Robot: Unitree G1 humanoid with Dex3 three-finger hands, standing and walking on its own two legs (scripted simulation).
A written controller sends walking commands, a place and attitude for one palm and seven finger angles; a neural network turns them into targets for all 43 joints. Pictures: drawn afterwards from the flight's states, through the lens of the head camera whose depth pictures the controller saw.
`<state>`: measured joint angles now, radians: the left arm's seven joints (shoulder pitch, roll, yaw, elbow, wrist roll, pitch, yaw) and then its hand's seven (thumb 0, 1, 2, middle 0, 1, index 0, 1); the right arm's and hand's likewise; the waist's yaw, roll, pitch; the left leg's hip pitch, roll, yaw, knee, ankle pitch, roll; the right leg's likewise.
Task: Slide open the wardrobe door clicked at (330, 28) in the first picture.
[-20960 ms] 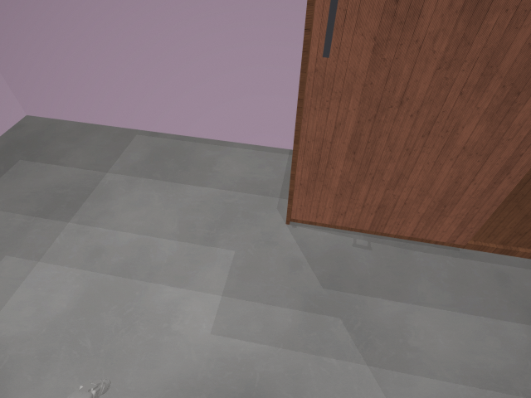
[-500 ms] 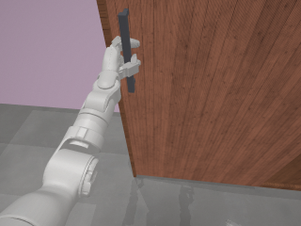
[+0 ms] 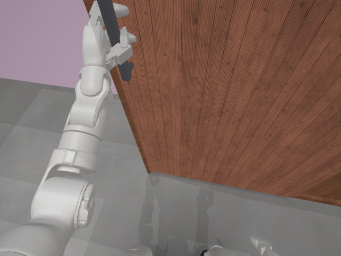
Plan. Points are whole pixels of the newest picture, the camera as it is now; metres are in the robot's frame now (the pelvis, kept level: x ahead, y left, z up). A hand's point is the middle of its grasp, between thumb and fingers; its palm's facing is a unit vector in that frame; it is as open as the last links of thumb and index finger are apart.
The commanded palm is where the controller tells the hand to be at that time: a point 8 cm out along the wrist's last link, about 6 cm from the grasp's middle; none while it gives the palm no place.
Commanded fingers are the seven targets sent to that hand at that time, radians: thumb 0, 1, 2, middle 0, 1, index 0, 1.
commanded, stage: step sideways, sliding the door along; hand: left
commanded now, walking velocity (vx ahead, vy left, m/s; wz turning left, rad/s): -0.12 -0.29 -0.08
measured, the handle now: (117, 31) +0.50 +0.19 +0.21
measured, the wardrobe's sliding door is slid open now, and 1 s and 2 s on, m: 0.00 0.13 0.28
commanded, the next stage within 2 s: none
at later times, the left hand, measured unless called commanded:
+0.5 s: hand (147, 46) +0.47 +0.12 +0.20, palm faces +0.48 -0.87 -0.06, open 6.6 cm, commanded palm +0.43 +0.07 +0.20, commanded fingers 0.00 0.90 0.90 -0.45 -1.40 -0.45 -1.40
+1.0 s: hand (197, 53) +0.46 +0.02 +0.20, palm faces +0.45 -0.89 +0.00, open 6.9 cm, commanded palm +0.42 -0.04 +0.20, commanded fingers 0.00 0.90 0.90 -0.45 -1.40 -0.45 -1.40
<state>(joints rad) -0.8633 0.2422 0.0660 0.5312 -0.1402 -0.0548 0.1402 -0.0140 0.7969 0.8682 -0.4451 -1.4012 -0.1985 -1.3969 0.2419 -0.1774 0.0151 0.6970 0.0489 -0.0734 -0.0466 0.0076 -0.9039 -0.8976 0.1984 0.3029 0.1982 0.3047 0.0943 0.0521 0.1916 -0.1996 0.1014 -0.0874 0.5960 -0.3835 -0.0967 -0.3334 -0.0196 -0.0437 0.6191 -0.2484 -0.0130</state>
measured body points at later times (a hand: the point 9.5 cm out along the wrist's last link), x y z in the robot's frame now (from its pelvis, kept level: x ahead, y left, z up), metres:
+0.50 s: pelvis +0.09 -0.14 -0.01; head +0.20 -0.14 +0.43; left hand +0.44 +0.16 +0.20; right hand +0.34 -0.29 -0.12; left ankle +0.00 +0.05 -0.69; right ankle +0.14 -0.26 -0.72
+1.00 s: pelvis +0.18 -0.17 -0.01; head +0.27 -0.17 +0.43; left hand +0.43 +0.06 +0.20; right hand +0.41 -0.31 -0.11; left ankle +0.06 -0.05 -0.68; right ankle +0.22 -0.27 -0.72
